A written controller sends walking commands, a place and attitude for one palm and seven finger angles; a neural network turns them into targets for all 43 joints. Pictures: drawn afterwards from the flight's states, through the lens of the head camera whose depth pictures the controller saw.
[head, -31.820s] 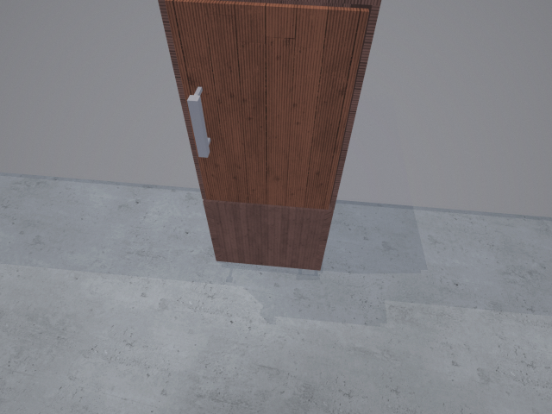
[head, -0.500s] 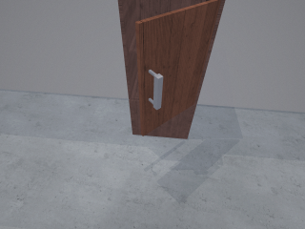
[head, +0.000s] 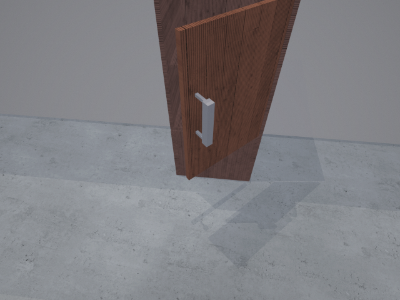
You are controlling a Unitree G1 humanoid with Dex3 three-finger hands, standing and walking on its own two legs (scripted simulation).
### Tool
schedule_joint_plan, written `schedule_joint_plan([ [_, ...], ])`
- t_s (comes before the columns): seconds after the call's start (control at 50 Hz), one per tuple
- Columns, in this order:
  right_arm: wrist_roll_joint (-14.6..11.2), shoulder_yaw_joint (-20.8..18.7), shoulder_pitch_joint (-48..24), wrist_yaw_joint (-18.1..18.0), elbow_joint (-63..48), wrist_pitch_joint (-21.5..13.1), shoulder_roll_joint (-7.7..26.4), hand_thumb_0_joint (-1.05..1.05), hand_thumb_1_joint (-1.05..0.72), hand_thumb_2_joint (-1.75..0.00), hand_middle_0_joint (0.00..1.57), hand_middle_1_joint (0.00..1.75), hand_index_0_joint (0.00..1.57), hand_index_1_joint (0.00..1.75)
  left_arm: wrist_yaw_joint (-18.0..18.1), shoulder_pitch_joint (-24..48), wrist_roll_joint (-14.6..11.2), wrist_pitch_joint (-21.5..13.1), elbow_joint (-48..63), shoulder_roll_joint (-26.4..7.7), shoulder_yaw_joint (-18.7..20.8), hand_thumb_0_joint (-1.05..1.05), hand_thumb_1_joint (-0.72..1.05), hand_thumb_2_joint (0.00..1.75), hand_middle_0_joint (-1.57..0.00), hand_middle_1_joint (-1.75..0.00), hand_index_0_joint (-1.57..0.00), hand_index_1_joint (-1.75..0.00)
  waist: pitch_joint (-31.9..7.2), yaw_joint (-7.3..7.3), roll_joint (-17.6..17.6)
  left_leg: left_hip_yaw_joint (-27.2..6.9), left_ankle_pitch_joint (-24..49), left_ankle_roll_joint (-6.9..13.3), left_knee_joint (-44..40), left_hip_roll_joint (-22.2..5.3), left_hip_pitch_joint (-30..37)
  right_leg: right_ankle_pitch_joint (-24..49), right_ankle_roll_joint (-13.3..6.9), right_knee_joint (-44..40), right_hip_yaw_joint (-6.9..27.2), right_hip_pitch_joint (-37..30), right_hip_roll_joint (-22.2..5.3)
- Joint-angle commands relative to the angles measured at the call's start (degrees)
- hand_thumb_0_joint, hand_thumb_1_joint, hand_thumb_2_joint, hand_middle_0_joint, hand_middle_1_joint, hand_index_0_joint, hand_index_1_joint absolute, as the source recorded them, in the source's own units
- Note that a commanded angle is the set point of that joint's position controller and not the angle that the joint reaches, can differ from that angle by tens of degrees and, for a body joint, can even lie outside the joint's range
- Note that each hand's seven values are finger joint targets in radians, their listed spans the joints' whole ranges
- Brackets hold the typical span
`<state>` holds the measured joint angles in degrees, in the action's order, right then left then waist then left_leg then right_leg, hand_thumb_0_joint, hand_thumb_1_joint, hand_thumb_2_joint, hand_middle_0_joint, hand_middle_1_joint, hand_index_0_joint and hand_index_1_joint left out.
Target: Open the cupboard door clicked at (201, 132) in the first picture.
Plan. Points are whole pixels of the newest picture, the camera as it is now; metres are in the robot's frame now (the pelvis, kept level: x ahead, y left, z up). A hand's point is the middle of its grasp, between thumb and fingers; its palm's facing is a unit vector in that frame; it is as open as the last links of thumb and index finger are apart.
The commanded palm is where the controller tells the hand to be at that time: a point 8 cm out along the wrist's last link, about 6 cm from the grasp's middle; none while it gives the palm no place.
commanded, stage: look to check the result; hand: left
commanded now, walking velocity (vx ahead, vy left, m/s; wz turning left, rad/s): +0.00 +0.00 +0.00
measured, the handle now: (203, 120) +0.61 +0.03 -0.02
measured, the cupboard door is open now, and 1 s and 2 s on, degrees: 44 44 44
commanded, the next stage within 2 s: walk to a spot facing it in 0.20 s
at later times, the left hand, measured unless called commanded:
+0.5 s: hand out of the picture +0.02 +0.17 -0.18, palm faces +0.02 -0.98 -0.19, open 7.4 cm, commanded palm none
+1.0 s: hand out of the picture +0.10 +0.13 -0.15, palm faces -0.20 -0.93 -0.30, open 7.4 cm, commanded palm none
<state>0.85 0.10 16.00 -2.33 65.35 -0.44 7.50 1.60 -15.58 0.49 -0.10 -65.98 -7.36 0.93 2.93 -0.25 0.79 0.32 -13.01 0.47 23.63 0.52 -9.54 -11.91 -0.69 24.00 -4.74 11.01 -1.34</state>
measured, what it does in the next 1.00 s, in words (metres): lifts its left foot, turning right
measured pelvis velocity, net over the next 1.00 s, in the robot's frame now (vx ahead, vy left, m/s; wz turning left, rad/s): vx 0.01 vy -0.06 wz -0.31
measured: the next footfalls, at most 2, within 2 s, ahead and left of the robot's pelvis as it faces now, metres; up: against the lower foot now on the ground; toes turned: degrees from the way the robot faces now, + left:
left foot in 1.44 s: +0.16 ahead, +0.07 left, +0.00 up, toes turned -37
right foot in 1.86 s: +0.02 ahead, -0.14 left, +0.00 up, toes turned -54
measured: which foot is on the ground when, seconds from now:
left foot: down 0.00-0.74, up 0.76-1.00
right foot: down 0.00-1.00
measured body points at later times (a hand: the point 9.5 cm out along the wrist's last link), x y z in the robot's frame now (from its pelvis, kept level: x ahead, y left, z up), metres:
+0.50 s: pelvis +0.01 +0.00 +0.00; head +0.04 -0.01 +0.45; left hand +0.02 +0.22 -0.16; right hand +0.00 -0.22 -0.17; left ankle +0.00 +0.11 -0.74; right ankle +0.01 -0.11 -0.74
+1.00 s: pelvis +0.01 -0.06 +0.00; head +0.06 -0.11 +0.44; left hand +0.11 +0.17 -0.13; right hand +0.04 -0.33 -0.16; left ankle +0.02 +0.13 -0.65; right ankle +0.00 -0.10 -0.74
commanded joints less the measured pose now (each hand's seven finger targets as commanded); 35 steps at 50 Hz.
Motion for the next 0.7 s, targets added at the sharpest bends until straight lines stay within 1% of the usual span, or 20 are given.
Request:
schedule_joint_plan([
  [0.0,0.2,-0.4,4.5,-0.1,-0.9,-0.3,4.7,0.00,-0.90,-0.90,0.20,0.30,0.20,0.30,0.4,-4.0,0.0,-0.9,1.1,-5.9,0.9,0.00,0.90,0.90,-0.20,-0.30,-0.20,-0.30,1.3,0.42,-0.7,-4.1,6.7,1.0,-4.6,-5.3,-2.5,3.6,-1.2,-5.0,5.5,-1.2,-5.1],
  [0.06,0.1,-0.5,4.4,-0.1,-0.9,-0.3,5.1,0.00,-0.90,-0.90,0.20,0.30,0.20,0.30,0.4,-4.0,0.0,-1.0,1.2,-6.2,1.0,0.00,0.90,0.90,-0.20,-0.30,-0.20,-0.30,1.1,0.19,-0.6,-4.1,7.4,1.0,-4.5,-5.3,-2.0,4.2,-1.2,-5.1,5.2,-1.7,-5.0],
  [0.08,0.2,-0.4,4.5,-0.1,-0.8,-0.4,4.9,0.00,-0.90,-0.90,0.20,0.30,0.20,0.30,0.4,-3.8,0.0,-1.0,1.2,-6.1,1.0,0.00,0.90,0.90,-0.20,-0.30,-0.20,-0.30,0.7,0.40,-0.7,-4.1,7.7,0.9,-4.6,-5.4,-2.0,4.6,-1.2,-5.0,5.3,-2.1,-5.1],
  [0.1,0.3,-0.4,4.3,-0.1,-0.7,-0.4,5.0,0.00,-0.90,-0.90,0.20,0.30,0.20,0.30,0.4,-3.7,0.0,-0.9,1.0,-6.1,0.9,0.00,0.90,0.90,-0.20,-0.30,-0.20,-0.30,0.6,0.34,0.2,-4.0,7.8,0.9,-4.6,-5.4,-1.9,4.9,-1.2,-5.0,5.2,-2.3,-5.1],
  [0.16,0.1,-0.4,4.2,-0.1,-0.8,-0.4,5.3,0.00,-0.90,-0.90,0.20,0.30,0.20,0.30,0.4,-3.8,0.0,-1.0,1.1,-6.2,1.0,0.00,0.90,0.90,-0.20,-0.30,-0.20,-0.30,0.9,0.22,-1.3,-3.9,8.0,0.9,-4.6,-5.5,-1.6,5.1,-1.2,-5.2,5.1,-2.4,-5.0],
  [0.18,0.2,-0.4,4.3,-0.2,-0.6,-0.4,5.1,0.00,-0.90,-0.90,0.20,0.30,0.20,0.30,0.4,-3.4,0.0,-1.0,1.1,-6.1,1.0,0.00,0.90,0.90,-0.20,-0.30,-0.20,-0.30,0.8,0.32,-0.1,-4.0,8.1,0.9,-4.7,-5.5,-1.9,5.4,-1.2,-5.2,5.1,-2.8,-5.1],
  [0.26,0.2,-0.3,4.1,-0.2,-0.5,-0.4,5.3,0.00,-0.90,-0.90,0.20,0.30,0.20,0.30,0.4,-3.6,0.0,-1.0,1.1,-6.2,1.0,0.00,0.90,0.90,-0.20,-0.30,-0.20,-0.30,1.2,0.13,-0.9,-3.9,8.6,0.9,-4.7,-5.5,-1.6,5.9,-1.3,-5.4,5.0,-2.9,-5.0],
  [0.3,0.3,-0.3,4.2,-0.2,-0.4,-0.5,5.1,0.00,-0.90,-0.90,0.20,0.30,0.20,0.30,0.4,-3.3,0.0,-1.0,1.0,-6.3,1.0,0.00,0.90,0.90,-0.20,-0.30,-0.20,-0.30,0.7,0.27,-0.2,-4.1,9.3,0.9,-4.8,-5.4,-1.2,6.6,-1.3,-5.2,5.2,-3.4,-5.1],
  [0.36,0.2,-0.9,4.5,-0.7,-0.6,0.0,5.5,0.00,-0.90,-0.90,0.20,0.30,0.20,0.30,0.3,-2.8,0.1,-0.4,1.8,-6.8,1.8,0.00,0.90,0.90,-0.20,-0.30,-0.20,-0.30,0.6,0.32,-1.1,-2.4,9.7,0.8,-2.5,-6.2,0.2,9.7,-1.6,-3.7,6.1,-1.2,-4.8],
  [0.4,0.3,-1.5,4.7,-1.0,-0.9,0.6,6.2,0.00,-0.90,-0.90,0.20,0.30,0.20,0.30,0.0,-1.3,0.2,0.4,2.9,-7.7,2.6,0.00,0.90,0.90,-0.20,-0.30,-0.20,-0.30,1.6,0.81,-0.3,-1.4,7.8,0.8,-1.6,-7.0,-0.3,9.7,-1.7,-1.9,6.6,0.9,-4.7],
  [0.44,0.4,-2.2,4.4,-1.3,-2.1,1.1,7.4,0.00,-0.90,-0.90,0.20,0.30,0.20,0.30,-0.3,-0.3,0.5,1.0,4.2,-8.1,3.4,0.00,0.90,0.90,-0.20,-0.30,-0.20,-0.30,1.8,0.99,-0.4,-1.4,5.7,1.1,-1.1,-8.1,-0.5,7.9,-1.8,0.0,7.2,3.4,-3.7],
  [0.46,0.3,-2.6,3.8,-1.3,-2.8,1.3,8.0,0.00,-0.90,-0.90,0.20,0.30,0.20,0.30,-0.5,-0.2,0.5,1.2,4.9,-8.1,3.7,0.00,0.90,0.90,-0.20,-0.30,-0.20,-0.30,1.5,0.79,0.0,-1.6,4.7,1.5,-1.1,-8.9,-0.3,6.6,-1.7,0.9,7.0,4.5,-3.3],
  [0.5,0.5,-3.3,3.4,-1.5,-4.2,1.4,9.1,0.00,-0.90,-0.90,0.20,0.30,0.20,0.30,-1.0,0.7,0.7,1.7,6.6,-8.2,4.2,0.00,0.90,0.90,-0.20,-0.30,-0.20,-0.30,1.0,0.91,2.6,-2.9,2.9,2.5,-2.0,-10.9,-0.6,5.0,-1.5,4.1,7.1,6.6,-1.8],
  [0.54,0.6,-4.0,2.8,-1.7,-5.6,1.2,10.7,0.00,-0.90,-0.90,0.20,0.30,0.20,0.30,-1.4,1.0,0.8,1.9,8.0,-7.8,4.5,0.00,0.90,0.90,-0.20,-0.30,-0.20,-0.30,-0.2,0.71,5.3,-5.0,4.1,4.2,-3.0,-13.9,0.5,3.3,-1.0,9.2,6.1,8.5,0.0],
  [0.56,0.6,-4.3,2.8,-1.7,-6.3,1.1,11.4,0.00,-0.90,-0.90,0.20,0.30,0.20,0.30,-1.5,1.3,0.9,2.0,8.6,-7.4,4.6,0.00,0.90,0.90,-0.20,-0.30,-0.20,-0.30,-0.7,0.65,6.5,-6.1,5.6,5.4,-3.5,-15.9,0.6,-0.6,-0.7,12.8,5.3,9.4,0.8],
  [0.6,0.9,-4.7,2.5,-1.7,-7.1,0.9,12.1,0.00,-0.90,-0.90,0.20,0.30,0.20,0.30,-1.9,2.9,1.0,2.4,10.3,-7.0,4.8,0.00,0.90,0.90,-0.20,-0.30,-0.20,-0.30,-0.1,1.01,10.0,-7.2,12.3,8.4,-4.7,-19.8,1.2,-12.8,0.0,20.9,3.8,12.5,1.3],
  [0.62,1.1,-4.7,2.0,-1.6,-7.8,0.9,12.2,0.00,-0.90,-0.90,0.20,0.30,0.20,0.30,-2.0,3.3,1.0,2.5,10.8,-7.0,4.9,0.00,0.90,0.90,-0.20,-0.30,-0.20,-0.30,0.3,0.90,10.2,-6.6,15.6,9.2,-4.3,-20.7,1.0,-15.6,0.1,22.8,3.7,12.9,0.9],
  [0.64,1.2,-4.7,1.2,-1.5,-8.4,0.8,12.3,0.00,-0.90,-0.90,0.20,0.30,0.20,0.30,-2.2,3.1,1.0,2.4,11.1,-6.9,5.0,0.00,0.90,0.90,-0.20,-0.30,-0.20,-0.30,0.2,0.43,10.2,-5.1,18.7,9.0,-2.7,-20.7,0.3,-15.9,0.1,21.6,3.7,11.6,0.2],
  [0.66,1.1,-4.8,-0.5,-1.4,-9.2,0.8,12.3,0.00,-0.90,-0.90,0.20,0.30,0.20,0.30,-2.3,1.1,0.9,2.2,11.0,-6.8,5.1,0.00,0.90,0.90,-0.20,-0.30,-0.20,-0.30,-0.9,-0.94,8.1,-2.8,19.8,7.9,0.3,-19.9,-0.2,-12.8,-0.2,18.2,3.6,8.4,0.1],
  [0.68,1.0,-5.0,-2.2,-1.4,-10.1,0.9,12.8,0.00,-0.90,-0.90,0.20,0.30,0.20,0.30,-2.4,-1.2,0.9,1.9,10.4,-7.2,5.3,0.00,0.90,0.90,-0.20,-0.30,-0.20,-0.30,-1.2,-2.38,6.0,0.0,18.9,5.7,4.8,-17.8,-2.0,-6.4,-0.2,11.7,3.2,4.4,0.2],
])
